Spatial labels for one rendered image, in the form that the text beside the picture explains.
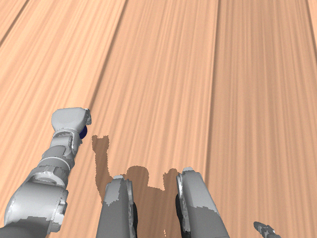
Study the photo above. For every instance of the right robot foot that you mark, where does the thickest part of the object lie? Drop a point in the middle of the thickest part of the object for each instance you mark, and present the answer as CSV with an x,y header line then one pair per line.
x,y
184,234

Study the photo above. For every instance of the right robot hand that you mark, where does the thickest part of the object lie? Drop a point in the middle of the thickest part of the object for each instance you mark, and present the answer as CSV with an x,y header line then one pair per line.
x,y
265,230

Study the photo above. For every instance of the left robot arm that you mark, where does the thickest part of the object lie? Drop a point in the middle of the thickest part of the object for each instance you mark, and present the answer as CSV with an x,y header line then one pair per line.
x,y
38,206

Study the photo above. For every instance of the left robot hand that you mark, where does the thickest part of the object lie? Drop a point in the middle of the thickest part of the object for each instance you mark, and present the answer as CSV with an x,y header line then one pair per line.
x,y
72,118

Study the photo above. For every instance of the tin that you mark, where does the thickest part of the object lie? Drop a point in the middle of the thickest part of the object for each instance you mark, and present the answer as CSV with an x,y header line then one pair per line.
x,y
83,132

